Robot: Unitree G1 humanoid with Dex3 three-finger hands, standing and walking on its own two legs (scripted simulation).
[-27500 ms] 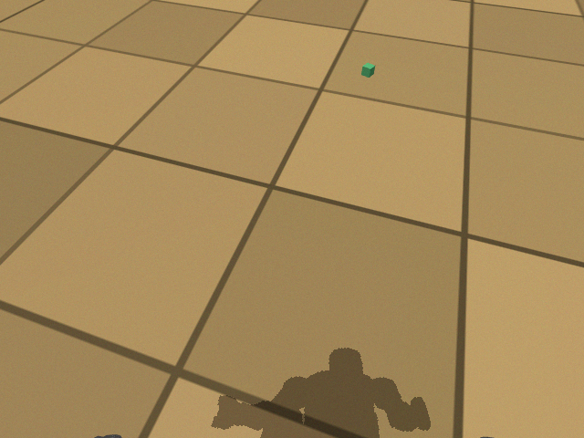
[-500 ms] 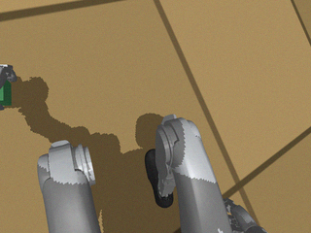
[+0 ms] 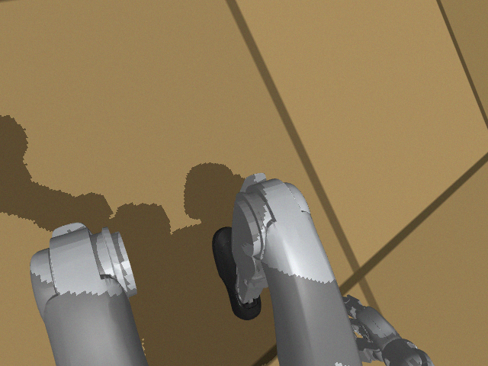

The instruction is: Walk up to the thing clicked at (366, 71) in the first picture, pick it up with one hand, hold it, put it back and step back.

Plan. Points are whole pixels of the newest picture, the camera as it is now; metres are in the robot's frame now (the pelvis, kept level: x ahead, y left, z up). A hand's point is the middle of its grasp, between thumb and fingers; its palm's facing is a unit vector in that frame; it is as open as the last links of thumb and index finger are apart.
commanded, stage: rest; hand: left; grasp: from above
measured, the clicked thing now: out of the picture +0.45 +0.32 -0.25
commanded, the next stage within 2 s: open in 0.68 s
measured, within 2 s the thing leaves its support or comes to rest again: neither
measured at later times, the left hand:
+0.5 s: hand out of the picture +0.44 +0.31 -0.24, palm faces -0.49 -0.07 -0.87, open 9.1 cm
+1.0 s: hand out of the picture +0.43 +0.31 -0.25, palm faces -0.49 -0.06 -0.87, open 9.6 cm
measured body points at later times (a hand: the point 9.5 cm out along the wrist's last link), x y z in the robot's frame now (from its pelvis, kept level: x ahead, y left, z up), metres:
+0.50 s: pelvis +0.00 +0.00 -0.01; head +0.26 +0.13 +0.34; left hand +0.46 +0.31 -0.19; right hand +0.05 -0.26 -0.06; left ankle +0.06 +0.12 -0.27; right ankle +0.12 -0.14 -0.27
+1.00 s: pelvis +0.00 +0.01 -0.01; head +0.26 +0.13 +0.33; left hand +0.45 +0.31 -0.20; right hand +0.06 -0.26 -0.06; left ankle +0.06 +0.12 -0.27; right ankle +0.12 -0.14 -0.27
